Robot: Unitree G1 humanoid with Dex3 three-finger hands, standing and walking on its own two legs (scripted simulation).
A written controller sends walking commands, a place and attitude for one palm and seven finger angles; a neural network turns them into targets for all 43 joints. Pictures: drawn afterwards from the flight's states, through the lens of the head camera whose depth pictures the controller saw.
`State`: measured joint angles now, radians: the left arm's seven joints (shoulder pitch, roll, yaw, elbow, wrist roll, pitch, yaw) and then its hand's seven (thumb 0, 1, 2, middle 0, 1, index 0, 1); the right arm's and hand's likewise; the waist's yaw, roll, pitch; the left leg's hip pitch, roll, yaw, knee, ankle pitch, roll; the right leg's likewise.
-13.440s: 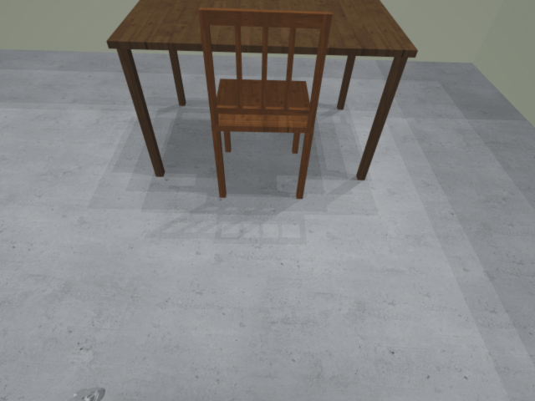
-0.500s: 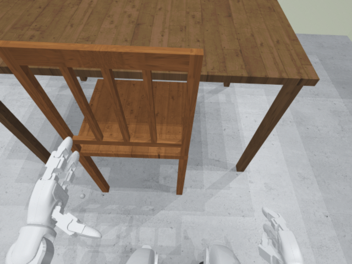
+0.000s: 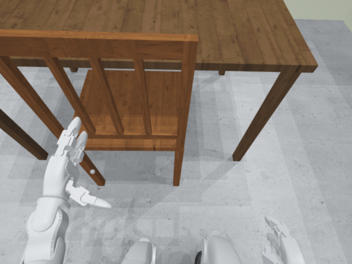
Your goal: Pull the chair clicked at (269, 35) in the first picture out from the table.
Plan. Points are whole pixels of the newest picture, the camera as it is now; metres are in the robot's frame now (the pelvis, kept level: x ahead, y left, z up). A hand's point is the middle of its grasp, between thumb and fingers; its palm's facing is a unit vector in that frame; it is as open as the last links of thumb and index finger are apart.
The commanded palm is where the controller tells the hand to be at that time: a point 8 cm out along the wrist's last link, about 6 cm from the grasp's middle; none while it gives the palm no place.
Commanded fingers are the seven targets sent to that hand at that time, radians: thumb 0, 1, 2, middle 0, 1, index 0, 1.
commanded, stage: aim the fingers beside a spindle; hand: left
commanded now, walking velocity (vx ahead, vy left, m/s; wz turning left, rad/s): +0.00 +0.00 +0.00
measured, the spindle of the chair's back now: (110, 102) +0.51 +0.20 +0.01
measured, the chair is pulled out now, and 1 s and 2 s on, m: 0.00 0.00 0.00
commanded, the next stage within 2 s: push the fingers through the gap in 1.44 s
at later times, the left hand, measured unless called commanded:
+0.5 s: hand (102, 160) +0.33 +0.18 +0.02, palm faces +0.01 -1.00 -0.04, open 16.9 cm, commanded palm +0.32 +0.23 +0.02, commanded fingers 0.00 -0.50 0.30 -0.06 -0.08 -0.06 -0.08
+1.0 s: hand (114, 150) +0.37 +0.17 +0.00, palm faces +0.02 -1.00 -0.05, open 16.9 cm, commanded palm +0.34 +0.22 +0.00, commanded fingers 0.00 -0.50 0.30 -0.06 -0.08 -0.06 -0.08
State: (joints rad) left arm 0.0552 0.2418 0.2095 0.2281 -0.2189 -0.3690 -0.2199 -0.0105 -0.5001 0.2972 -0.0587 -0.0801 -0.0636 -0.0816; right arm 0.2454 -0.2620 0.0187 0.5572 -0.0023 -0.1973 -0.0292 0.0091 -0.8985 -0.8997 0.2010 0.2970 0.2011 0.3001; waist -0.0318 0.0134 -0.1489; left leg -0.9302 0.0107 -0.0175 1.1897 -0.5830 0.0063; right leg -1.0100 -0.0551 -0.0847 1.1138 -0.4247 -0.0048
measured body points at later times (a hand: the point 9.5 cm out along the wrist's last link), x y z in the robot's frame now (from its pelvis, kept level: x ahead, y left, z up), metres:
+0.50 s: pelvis +0.00 +0.00 -0.01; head +0.10 +0.01 +0.42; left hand +0.33 +0.24 +0.02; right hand +0.16 -0.25 -0.11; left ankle -0.01 +0.11 -0.64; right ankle +0.06 -0.13 -0.65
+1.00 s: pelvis -0.01 +0.00 -0.02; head +0.11 +0.00 +0.41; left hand +0.36 +0.22 +0.00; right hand +0.12 -0.26 -0.14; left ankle -0.01 +0.11 -0.64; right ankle +0.06 -0.13 -0.64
